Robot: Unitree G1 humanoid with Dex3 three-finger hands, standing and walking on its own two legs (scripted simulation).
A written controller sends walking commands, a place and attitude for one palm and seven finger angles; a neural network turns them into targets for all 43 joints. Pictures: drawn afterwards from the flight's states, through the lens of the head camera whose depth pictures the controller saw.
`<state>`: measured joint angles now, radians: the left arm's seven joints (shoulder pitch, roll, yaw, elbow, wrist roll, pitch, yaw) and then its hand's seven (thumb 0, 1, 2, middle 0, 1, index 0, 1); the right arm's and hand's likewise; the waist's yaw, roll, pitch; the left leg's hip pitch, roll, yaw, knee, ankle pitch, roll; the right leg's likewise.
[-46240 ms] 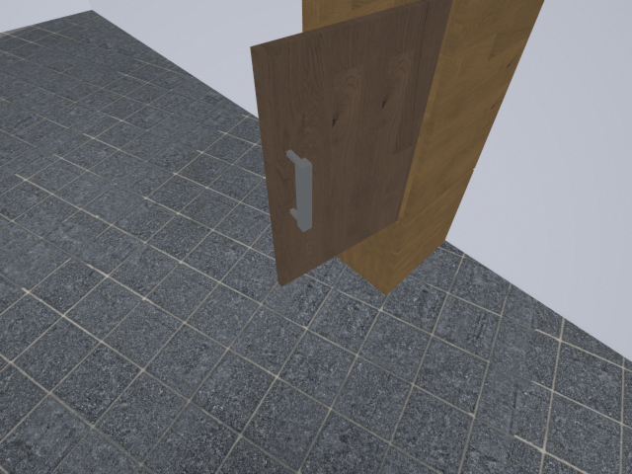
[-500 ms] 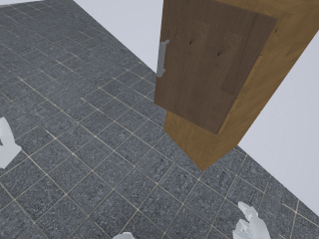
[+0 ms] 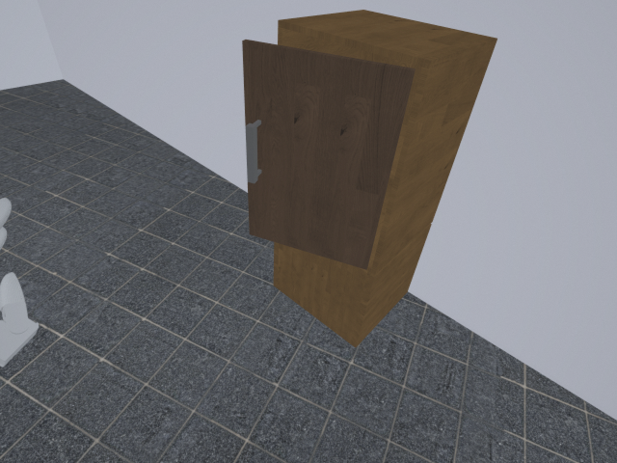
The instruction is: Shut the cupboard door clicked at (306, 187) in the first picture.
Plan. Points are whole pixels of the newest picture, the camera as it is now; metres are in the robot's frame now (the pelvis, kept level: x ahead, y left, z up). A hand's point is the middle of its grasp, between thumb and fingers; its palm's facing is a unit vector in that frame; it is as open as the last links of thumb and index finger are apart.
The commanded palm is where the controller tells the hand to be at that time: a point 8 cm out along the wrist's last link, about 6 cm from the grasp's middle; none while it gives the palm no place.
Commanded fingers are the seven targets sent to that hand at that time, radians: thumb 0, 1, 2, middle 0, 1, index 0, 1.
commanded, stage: stop stepping back and stand still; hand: left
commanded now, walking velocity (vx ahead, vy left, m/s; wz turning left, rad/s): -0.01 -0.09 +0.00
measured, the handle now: (255, 151) +0.91 +0.16 +0.00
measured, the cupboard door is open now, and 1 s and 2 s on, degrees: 21 21 21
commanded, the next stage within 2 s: let the arm hang, fingers relaxed in 1.04 s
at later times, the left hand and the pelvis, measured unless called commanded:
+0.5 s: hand out of the picture +0.19 +0.31 +0.17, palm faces +0.49 -0.80 -0.34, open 7.4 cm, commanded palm +0.14 +0.33 +0.19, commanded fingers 0.00 0.90 0.90 -0.20 -0.30 -0.20 -0.30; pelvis -0.01 +0.03 +0.01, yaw -1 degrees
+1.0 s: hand (65, 296) +0.24 +0.27 +0.16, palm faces +0.37 -0.82 -0.43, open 7.4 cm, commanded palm +0.18 +0.31 +0.19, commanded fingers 0.00 0.90 0.90 -0.20 -0.30 -0.20 -0.30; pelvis +0.03 +0.02 +0.01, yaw -3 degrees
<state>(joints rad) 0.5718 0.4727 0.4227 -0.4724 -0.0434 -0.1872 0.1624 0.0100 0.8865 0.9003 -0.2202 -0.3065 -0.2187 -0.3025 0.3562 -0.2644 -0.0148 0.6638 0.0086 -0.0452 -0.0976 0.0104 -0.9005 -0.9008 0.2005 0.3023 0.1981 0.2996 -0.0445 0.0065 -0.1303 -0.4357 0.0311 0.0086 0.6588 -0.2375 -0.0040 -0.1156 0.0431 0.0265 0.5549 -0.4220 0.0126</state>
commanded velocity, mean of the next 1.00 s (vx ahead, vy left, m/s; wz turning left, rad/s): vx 0.03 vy -0.03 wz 0.00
